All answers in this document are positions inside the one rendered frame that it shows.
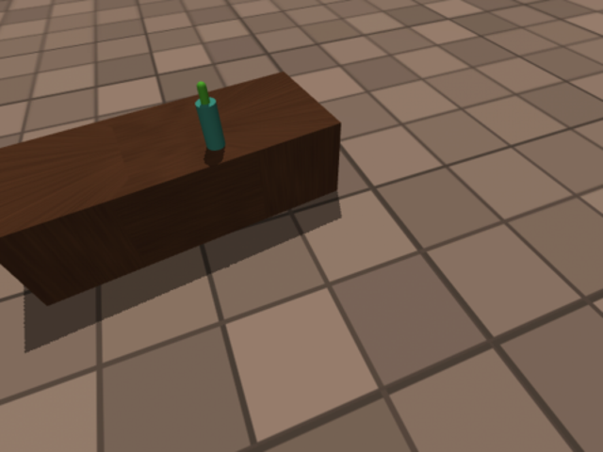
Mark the bottle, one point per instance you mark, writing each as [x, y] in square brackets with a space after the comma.
[210, 119]

